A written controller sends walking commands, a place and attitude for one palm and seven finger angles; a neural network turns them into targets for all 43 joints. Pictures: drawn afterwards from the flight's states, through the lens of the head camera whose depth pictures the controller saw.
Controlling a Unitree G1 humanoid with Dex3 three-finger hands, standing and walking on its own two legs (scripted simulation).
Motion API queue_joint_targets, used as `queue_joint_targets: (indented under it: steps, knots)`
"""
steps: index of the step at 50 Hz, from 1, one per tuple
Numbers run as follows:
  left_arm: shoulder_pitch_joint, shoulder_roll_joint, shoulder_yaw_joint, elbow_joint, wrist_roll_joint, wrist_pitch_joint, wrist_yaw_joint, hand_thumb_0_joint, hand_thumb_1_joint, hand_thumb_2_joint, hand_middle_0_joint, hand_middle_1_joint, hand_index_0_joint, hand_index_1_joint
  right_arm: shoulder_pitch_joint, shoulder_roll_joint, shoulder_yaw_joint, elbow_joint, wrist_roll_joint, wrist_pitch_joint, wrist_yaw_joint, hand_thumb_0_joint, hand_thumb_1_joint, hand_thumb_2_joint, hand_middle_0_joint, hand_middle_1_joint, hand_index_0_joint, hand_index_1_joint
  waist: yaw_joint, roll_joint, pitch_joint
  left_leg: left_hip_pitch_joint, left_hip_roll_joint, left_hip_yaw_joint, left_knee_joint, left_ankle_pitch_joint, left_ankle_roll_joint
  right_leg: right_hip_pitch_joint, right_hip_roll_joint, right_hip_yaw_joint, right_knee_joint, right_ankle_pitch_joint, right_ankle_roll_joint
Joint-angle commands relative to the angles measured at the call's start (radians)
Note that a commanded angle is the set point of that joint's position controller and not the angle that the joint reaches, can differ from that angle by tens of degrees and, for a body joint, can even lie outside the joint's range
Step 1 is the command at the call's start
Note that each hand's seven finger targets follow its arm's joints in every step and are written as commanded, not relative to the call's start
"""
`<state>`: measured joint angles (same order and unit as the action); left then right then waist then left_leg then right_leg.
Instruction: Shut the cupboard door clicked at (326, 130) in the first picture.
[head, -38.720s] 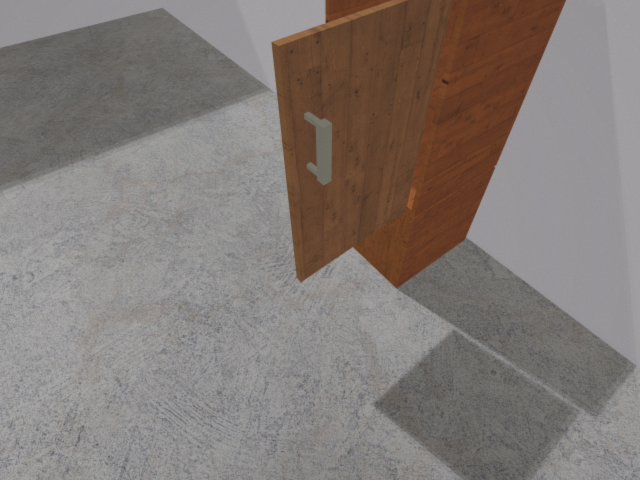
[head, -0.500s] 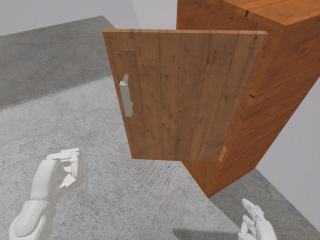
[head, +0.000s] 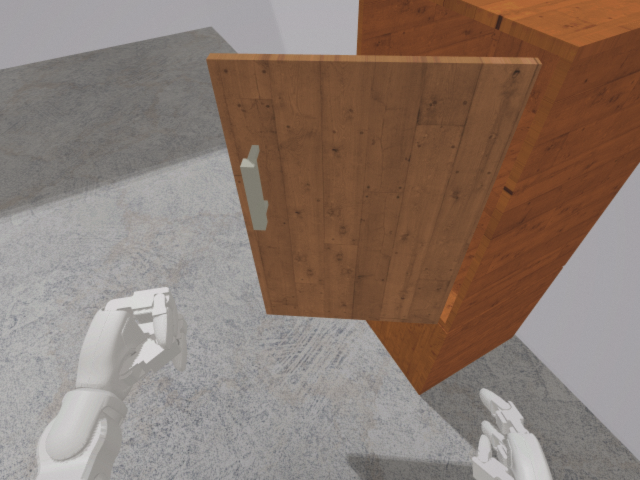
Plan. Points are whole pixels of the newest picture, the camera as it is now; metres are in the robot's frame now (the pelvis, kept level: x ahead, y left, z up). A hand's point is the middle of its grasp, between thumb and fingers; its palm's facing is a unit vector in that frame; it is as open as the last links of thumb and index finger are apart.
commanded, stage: bring the fist close to the handle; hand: left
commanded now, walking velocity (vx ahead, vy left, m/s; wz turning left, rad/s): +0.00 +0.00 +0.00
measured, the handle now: (257, 188) +0.50 +0.14 +0.10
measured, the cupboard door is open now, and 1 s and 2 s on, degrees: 57 57 50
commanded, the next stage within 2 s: push the door shut along its arc in 1.24 s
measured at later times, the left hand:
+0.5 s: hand (233, 274) +0.33 +0.14 +0.10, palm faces -0.02 -1.00 -0.02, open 3.1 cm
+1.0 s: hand (269, 234) +0.39 +0.10 +0.10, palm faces +0.00 -1.00 -0.01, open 3.1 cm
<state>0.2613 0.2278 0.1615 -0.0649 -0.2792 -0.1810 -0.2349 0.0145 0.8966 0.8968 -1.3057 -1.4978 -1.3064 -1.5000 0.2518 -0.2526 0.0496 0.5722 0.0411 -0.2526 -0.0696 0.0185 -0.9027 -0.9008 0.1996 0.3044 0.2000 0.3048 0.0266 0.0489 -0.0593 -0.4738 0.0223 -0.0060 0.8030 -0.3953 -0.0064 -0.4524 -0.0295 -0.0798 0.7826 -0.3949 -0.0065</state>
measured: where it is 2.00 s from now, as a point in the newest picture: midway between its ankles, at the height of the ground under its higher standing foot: outside the picture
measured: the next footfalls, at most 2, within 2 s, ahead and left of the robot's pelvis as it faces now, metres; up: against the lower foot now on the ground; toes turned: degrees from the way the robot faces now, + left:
none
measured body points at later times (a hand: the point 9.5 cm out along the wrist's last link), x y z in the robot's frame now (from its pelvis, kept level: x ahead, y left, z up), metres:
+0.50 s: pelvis +0.00 +0.00 +0.00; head +0.02 -0.01 +0.45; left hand +0.32 +0.19 +0.10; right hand +0.15 -0.23 -0.09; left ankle +0.01 +0.12 -0.71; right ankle +0.01 -0.11 -0.71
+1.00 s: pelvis +0.00 -0.01 +0.00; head +0.03 -0.03 +0.45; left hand +0.39 +0.16 +0.11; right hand +0.10 -0.26 -0.11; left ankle +0.01 +0.12 -0.71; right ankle +0.01 -0.11 -0.71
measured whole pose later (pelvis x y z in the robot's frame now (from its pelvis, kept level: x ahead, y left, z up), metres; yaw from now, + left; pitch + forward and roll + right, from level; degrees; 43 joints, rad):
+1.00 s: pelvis +0.00 -0.01 +0.00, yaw -3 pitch +6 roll +1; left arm -0.41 0.16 0.15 0.59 -0.14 -0.24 -0.03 0.01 0.90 0.90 -1.30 -1.50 -1.30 -1.50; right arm 0.30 -0.25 0.01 0.64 0.03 -0.07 -0.02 0.02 -0.91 -0.90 0.20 0.30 0.20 0.30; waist -0.04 0.03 -0.07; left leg -0.48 0.04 0.04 0.73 -0.36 -0.02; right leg -0.51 -0.01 -0.03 0.76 -0.36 -0.02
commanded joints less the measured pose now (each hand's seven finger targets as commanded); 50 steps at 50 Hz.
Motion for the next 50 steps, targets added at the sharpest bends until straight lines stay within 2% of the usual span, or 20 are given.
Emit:
queue_joint_targets:
  steps: [1, 5, 9, 11, 14, 17, 21, 23, 24, 28, 29, 32, 34, 39, 42, 44, 45, 48, 49, 50]
  knots:
    - [-0.286, 0.131, 0.045, -0.173, 0.000, -0.048, 0.019, 0.000, 0.900, 0.900, -1.300, -1.500, -1.300, -1.500, -0.072, -0.113, -0.053, -0.146, 0.004, -0.051, -0.009, 0.000, -0.900, -0.900, 0.200, 0.300, 0.200, 0.300, -0.033, -0.031, -0.123, 0.049, -0.034, -0.007, -0.124, 0.140, 0.026, 0.040, 0.020, 0.052, -0.146, 0.134, 0.002]
    - [-0.367, 0.110, 0.016, -0.155, 0.018, -0.036, 0.045, 0.000, 0.900, 0.900, -1.300, -1.500, -1.300, -1.500, -0.076, -0.107, -0.051, -0.146, 0.003, -0.045, -0.005, 0.000, -0.900, -0.900, 0.200, 0.300, 0.200, 0.300, -0.026, -0.015, -0.172, 0.080, -0.032, -0.009, -0.137, 0.171, 0.024, 0.063, 0.021, 0.040, -0.132, 0.173, -0.004]
    - [-0.417, 0.102, 0.010, -0.087, 0.041, -0.020, 0.082, 0.000, 0.900, 0.900, -1.300, -1.500, -1.300, -1.500, -0.068, -0.108, -0.051, -0.135, 0.001, -0.031, 0.004, 0.000, -0.900, -0.900, 0.200, 0.300, 0.200, 0.300, -0.021, -0.037, -0.164, 0.086, -0.027, -0.012, -0.148, 0.200, 0.020, 0.065, 0.026, 0.025, -0.122, 0.210, -0.007]
    - [-0.432, 0.068, -0.015, -0.072, 0.050, -0.011, 0.099, 0.000, 0.900, 0.900, -1.300, -1.500, -1.300, -1.500, -0.074, -0.103, -0.052, -0.140, -0.001, -0.022, 0.011, 0.000, -0.900, -0.900, 0.200, 0.300, 0.200, 0.300, -0.017, -0.035, -0.179, 0.096, -0.028, -0.006, -0.152, 0.216, 0.019, 0.073, 0.024, 0.022, -0.119, 0.233, -0.007]
    - [-0.465, 0.109, 0.031, 0.000, 0.061, -0.002, 0.125, 0.000, 0.900, 0.900, -1.300, -1.500, -1.300, -1.500, -0.066, -0.110, -0.055, -0.128, -0.004, 0.001, 0.014, 0.000, -0.900, -0.900, 0.200, 0.300, 0.200, 0.300, -0.013, -0.085, -0.169, 0.078, -0.027, 0.001, -0.154, 0.214, 0.019, 0.086, 0.026, 0.030, -0.131, 0.234, -0.006]
    - [-0.553, 0.075, -0.003, -0.029, 0.076, -0.017, 0.143, 0.000, 0.900, 0.900, -1.300, -1.500, -1.300, -1.500, -0.069, -0.102, -0.059, -0.130, -0.004, 0.014, 0.021, 0.000, -0.900, -0.900, 0.200, 0.300, 0.200, 0.300, -0.017, -0.020, -0.217, 0.118, -0.028, 0.007, -0.153, 0.256, 0.015, 0.093, 0.026, 0.027, -0.114, 0.283, -0.010]
    - [-0.595, 0.041, -0.037, 0.007, 0.086, -0.033, 0.160, 0.000, 0.900, 0.900, -1.300, -1.500, -1.300, -1.500, -0.061, -0.101, -0.062, -0.121, -0.007, 0.028, 0.027, 0.000, -0.900, -0.900, 0.200, 0.300, 0.200, 0.300, -0.029, -0.056, -0.229, 0.127, -0.025, 0.011, -0.150, 0.274, 0.017, 0.097, 0.028, 0.027, -0.115, 0.313, -0.007]
    - [-0.637, 0.053, -0.028, 0.056, 0.089, -0.035, 0.164, 0.000, 0.900, 0.900, -1.300, -1.500, -1.300, -1.500, -0.056, -0.105, -0.064, -0.107, -0.006, 0.038, 0.026, 0.000, -0.900, -0.900, 0.200, 0.300, 0.200, 0.300, -0.037, -0.058, -0.202, 0.118, -0.025, 0.013, -0.151, 0.251, 0.016, 0.080, 0.029, 0.030, -0.124, 0.297, -0.007]
    - [-0.650, 0.078, -0.006, 0.090, 0.091, -0.033, 0.169, 0.000, 0.900, 0.900, -1.300, -1.500, -1.300, -1.500, -0.051, -0.110, -0.064, -0.102, -0.007, 0.046, 0.024, 0.000, -0.900, -0.900, 0.200, 0.300, 0.200, 0.300, -0.037, -0.101, -0.189, 0.101, -0.024, 0.012, -0.151, 0.241, 0.019, 0.083, 0.030, 0.033, -0.131, 0.285, -0.005]
    - [-0.822, 0.058, -0.033, 0.147, 0.102, -0.038, 0.179, 0.000, 0.900, 0.900, -1.300, -1.500, -1.300, -1.500, -0.050, -0.107, -0.064, -0.088, -0.004, 0.064, 0.021, 0.000, -0.900, -0.900, 0.200, 0.300, 0.200, 0.300, -0.054, -0.049, -0.211, 0.114, -0.028, 0.014, -0.152, 0.207, 0.018, 0.062, 0.027, 0.041, -0.135, 0.252, -0.007]
    - [-0.829, 0.073, -0.018, 0.163, 0.105, -0.041, 0.185, 0.000, 0.900, 0.900, -1.300, -1.500, -1.300, -1.500, -0.044, -0.110, -0.068, -0.084, -0.006, 0.066, 0.019, 0.000, -0.900, -0.900, 0.200, 0.300, 0.200, 0.300, -0.052, -0.072, -0.230, 0.118, -0.026, 0.014, -0.147, 0.220, 0.020, 0.071, 0.030, 0.044, -0.135, 0.265, -0.006]
    - [-0.868, 0.039, -0.037, 0.201, 0.101, -0.058, 0.190, 0.000, 0.900, 0.900, -1.300, -1.500, -1.300, -1.500, -0.039, -0.104, -0.070, -0.080, -0.007, 0.072, 0.023, 0.000, -0.900, -0.900, 0.200, 0.300, 0.200, 0.300, -0.048, -0.039, -0.271, 0.134, -0.028, 0.019, -0.141, 0.258, 0.017, 0.087, 0.027, 0.044, -0.124, 0.319, -0.008]
    - [-0.905, 0.054, -0.029, 0.263, 0.110, -0.065, 0.196, 0.000, 0.900, 0.900, -1.300, -1.500, -1.300, -1.500, -0.022, -0.110, -0.074, -0.066, -0.008, 0.081, 0.025, 0.000, -0.900, -0.900, 0.200, 0.300, 0.200, 0.300, -0.057, -0.083, -0.266, 0.123, -0.025, 0.017, -0.137, 0.265, 0.018, 0.083, 0.030, 0.042, -0.123, 0.328, -0.006]
    - [-0.960, 0.070, -0.002, 0.377, 0.122, -0.076, 0.211, 0.000, 0.900, 0.900, -1.300, -1.500, -1.300, -1.500, -0.003, -0.114, -0.079, -0.059, -0.010, 0.105, 0.033, 0.000, -0.900, -0.900, 0.200, 0.300, 0.200, 0.300, -0.050, -0.086, -0.267, 0.100, -0.028, 0.027, -0.136, 0.265, 0.018, 0.089, 0.027, 0.051, -0.124, 0.347, -0.004]
    - [-1.087, 0.062, -0.010, 0.416, 0.127, -0.097, 0.223, 0.000, 0.900, 0.900, -1.300, -1.500, -1.300, -1.500, 0.002, -0.111, -0.081, -0.050, -0.010, 0.118, 0.036, 0.000, -0.900, -0.900, 0.200, 0.300, 0.200, 0.300, -0.070, -0.079, -0.265, 0.091, -0.029, 0.031, -0.135, 0.236, 0.020, 0.068, 0.027, 0.057, -0.129, 0.324, -0.002]
    - [-1.001, 0.119, 0.055, 0.435, 0.128, -0.113, 0.230, 0.000, 0.900, 0.900, -1.300, -1.500, -1.300, -1.500, 0.011, -0.116, -0.087, -0.060, -0.015, 0.126, 0.038, 0.000, -0.900, -0.900, 0.200, 0.300, 0.200, 0.300, -0.033, -0.089, -0.317, 0.088, -0.030, 0.036, -0.135, 0.269, 0.021, 0.125, 0.028, 0.064, -0.122, 0.363, -0.005]
    - [-1.007, 0.086, 0.025, 0.412, 0.128, -0.123, 0.224, 0.000, 0.900, 0.900, -1.300, -1.500, -1.300, -1.500, 0.008, -0.111, -0.085, -0.067, -0.015, 0.129, 0.041, 0.000, -0.900, -0.900, 0.200, 0.300, 0.200, 0.300, -0.041, -0.074, -0.338, 0.096, -0.031, 0.042, -0.137, 0.286, 0.022, 0.138, 0.025, 0.064, -0.116, 0.395, -0.004]
    - [-0.986, 0.090, 0.033, 0.448, 0.121, -0.134, 0.210, 0.000, 0.900, 0.900, -1.300, -1.500, -1.300, -1.500, 0.014, -0.112, -0.085, -0.066, -0.011, 0.139, 0.045, 0.000, -0.900, -0.900, 0.200, 0.300, 0.200, 0.300, -0.041, -0.107, -0.289, 0.064, -0.032, 0.048, -0.144, 0.268, 0.022, 0.135, 0.027, 0.067, -0.127, 0.393, -0.001]
    - [-0.970, 0.132, 0.066, 0.462, 0.124, -0.138, 0.210, 0.000, 0.900, 0.900, -1.300, -1.500, -1.300, -1.500, 0.018, -0.116, -0.090, -0.066, -0.011, 0.144, 0.042, 0.000, -0.900, -0.900, 0.200, 0.300, 0.200, 0.300, -0.035, -0.141, -0.289, 0.050, -0.031, 0.049, -0.143, 0.255, 0.024, 0.149, 0.026, 0.075, -0.135, 0.374, 0.002]
    - [-0.990, 0.090, 0.022, 0.448, 0.126, -0.140, 0.204, 0.000, 0.900, 0.900, -1.300, -1.500, -1.300, -1.500, 0.007, -0.113, -0.087, -0.072, -0.007, 0.147, 0.043, 0.000, -0.900, -0.900, 0.200, 0.300, 0.200, 0.300, -0.047, -0.104, -0.269, 0.056, -0.033, 0.053, -0.150, 0.234, 0.025, 0.127, 0.025, 0.078, -0.144, 0.354, 0.002]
